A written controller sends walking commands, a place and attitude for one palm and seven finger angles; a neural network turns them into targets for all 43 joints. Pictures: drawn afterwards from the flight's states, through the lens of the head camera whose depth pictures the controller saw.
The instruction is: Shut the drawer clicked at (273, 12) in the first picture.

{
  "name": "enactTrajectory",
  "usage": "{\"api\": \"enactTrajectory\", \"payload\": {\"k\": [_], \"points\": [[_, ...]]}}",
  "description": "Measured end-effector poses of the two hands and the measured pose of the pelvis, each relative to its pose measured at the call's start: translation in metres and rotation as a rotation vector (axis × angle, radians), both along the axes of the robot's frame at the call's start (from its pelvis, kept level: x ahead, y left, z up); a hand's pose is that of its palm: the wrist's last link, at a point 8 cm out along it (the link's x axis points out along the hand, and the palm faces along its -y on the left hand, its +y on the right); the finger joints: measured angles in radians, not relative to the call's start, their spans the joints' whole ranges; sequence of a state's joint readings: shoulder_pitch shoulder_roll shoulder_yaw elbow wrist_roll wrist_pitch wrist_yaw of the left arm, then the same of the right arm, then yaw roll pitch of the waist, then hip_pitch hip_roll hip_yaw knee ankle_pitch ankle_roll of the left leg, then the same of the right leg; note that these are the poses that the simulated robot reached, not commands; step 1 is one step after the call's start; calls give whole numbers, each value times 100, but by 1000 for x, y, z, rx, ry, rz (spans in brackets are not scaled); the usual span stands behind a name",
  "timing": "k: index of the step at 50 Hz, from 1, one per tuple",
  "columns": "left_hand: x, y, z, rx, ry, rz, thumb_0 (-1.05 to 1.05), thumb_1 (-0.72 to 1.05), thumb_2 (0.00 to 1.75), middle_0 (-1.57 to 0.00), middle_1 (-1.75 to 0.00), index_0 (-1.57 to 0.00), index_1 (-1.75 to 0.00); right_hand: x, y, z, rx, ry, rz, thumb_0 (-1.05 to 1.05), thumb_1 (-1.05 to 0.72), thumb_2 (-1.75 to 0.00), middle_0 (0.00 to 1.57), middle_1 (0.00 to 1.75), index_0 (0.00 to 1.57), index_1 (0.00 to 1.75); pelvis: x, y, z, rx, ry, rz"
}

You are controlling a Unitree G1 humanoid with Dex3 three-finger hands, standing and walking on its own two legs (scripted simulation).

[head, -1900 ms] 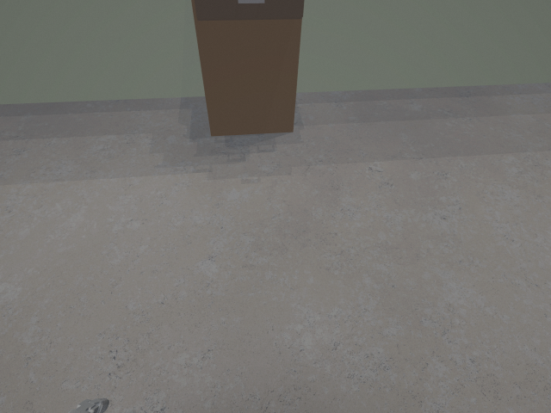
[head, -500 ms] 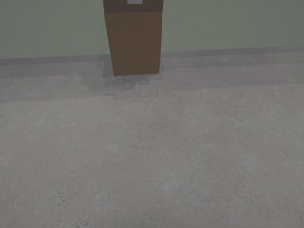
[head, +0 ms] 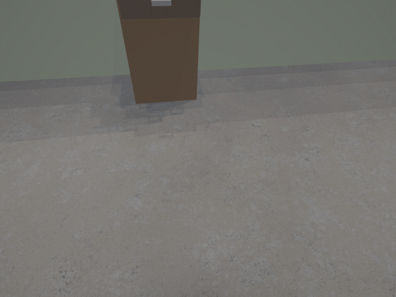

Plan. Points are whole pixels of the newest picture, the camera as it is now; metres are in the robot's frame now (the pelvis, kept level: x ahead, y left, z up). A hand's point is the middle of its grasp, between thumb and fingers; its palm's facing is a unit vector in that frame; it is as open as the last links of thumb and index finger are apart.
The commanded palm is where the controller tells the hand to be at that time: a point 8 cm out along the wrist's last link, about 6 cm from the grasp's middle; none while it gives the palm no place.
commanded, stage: walk to a spot facing it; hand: left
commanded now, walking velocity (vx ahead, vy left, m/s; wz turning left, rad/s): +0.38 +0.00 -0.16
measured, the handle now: (161, 1) +1.51 +0.31 +0.05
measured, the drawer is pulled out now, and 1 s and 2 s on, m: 0.14 0.14 0.14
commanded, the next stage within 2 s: turn to face it in 1.60 s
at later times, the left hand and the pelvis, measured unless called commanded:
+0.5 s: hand out of the picture +0.13 +0.14 -0.16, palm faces -0.01 -0.99 -0.14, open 7.3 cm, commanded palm none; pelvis +0.19 -0.02 +0.01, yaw -4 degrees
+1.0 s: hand (161, 165) +0.53 +0.15 -0.14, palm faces -0.16 -0.97 -0.19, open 7.3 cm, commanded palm none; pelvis +0.42 -0.01 +0.02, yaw -9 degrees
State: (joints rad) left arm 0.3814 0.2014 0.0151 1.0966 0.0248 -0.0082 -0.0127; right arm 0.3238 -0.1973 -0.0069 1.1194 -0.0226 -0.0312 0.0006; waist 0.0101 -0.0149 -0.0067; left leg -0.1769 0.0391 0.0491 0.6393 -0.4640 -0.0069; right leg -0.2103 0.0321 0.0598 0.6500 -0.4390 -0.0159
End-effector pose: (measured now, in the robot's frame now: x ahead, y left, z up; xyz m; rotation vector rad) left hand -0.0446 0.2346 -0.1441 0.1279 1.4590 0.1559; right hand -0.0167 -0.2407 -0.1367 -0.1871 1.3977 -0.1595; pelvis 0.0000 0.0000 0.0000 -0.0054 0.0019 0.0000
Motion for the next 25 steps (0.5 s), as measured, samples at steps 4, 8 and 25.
{"api": "enactTrajectory", "payload": {"k": [4, 8, 25], "points": [[21, -12, -5, -14, 56, -30, 0, 91, 90, -20, -30, -20, -30, -9, 9, -8, 19, 34, -81, 0, -90, -90, 20, 30, 20, 30, 24, -5, -6, 13, -6, -43], [85, -25, -4, -4, -16, -70, 1, 91, 90, -20, -30, -20, -30, -23, 12, -14, 62, 136, -126, 0, -90, -90, 20, 30, 20, 30, 50, -19, -9, 9, -7, -44], [177, -48, 14, -39, 57, -24, 0, 91, 90, -20, -30, -20, -30, 296, -10, 20, 47, -278, -18, 1, -91, -90, 19, 30, 20, 30, 193, -17, 12, 2, -4, -66]]}}
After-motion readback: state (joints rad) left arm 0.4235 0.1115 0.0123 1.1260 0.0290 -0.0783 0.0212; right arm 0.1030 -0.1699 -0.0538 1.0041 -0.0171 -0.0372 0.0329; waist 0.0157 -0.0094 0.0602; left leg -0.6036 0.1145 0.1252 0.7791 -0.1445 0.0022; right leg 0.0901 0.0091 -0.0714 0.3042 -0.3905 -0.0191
